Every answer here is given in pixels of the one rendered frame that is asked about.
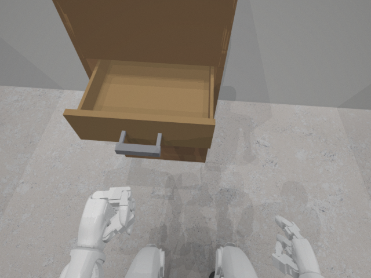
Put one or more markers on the drawer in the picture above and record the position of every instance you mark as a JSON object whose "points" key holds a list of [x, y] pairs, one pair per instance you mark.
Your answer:
{"points": [[145, 99]]}

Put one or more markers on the robot left thigh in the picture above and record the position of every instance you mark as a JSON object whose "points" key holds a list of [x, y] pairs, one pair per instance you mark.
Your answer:
{"points": [[148, 263]]}

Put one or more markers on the right robot hand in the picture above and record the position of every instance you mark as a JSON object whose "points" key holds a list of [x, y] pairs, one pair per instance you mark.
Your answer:
{"points": [[299, 257]]}

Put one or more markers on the robot right thigh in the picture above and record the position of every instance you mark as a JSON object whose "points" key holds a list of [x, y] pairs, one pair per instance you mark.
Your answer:
{"points": [[232, 262]]}

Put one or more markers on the robot thigh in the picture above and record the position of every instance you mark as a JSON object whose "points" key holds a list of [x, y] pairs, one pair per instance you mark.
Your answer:
{"points": [[148, 263], [232, 262]]}

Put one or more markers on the handle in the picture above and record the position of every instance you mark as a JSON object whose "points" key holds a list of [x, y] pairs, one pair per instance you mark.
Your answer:
{"points": [[137, 149]]}

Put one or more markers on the left robot hand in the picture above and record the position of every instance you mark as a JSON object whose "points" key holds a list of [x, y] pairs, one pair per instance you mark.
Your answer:
{"points": [[115, 206]]}

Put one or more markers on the cabinet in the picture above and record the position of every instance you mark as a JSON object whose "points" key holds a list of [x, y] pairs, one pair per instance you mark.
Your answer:
{"points": [[189, 32]]}

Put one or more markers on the left robot forearm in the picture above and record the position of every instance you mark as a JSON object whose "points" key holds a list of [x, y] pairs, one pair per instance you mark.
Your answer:
{"points": [[85, 263]]}

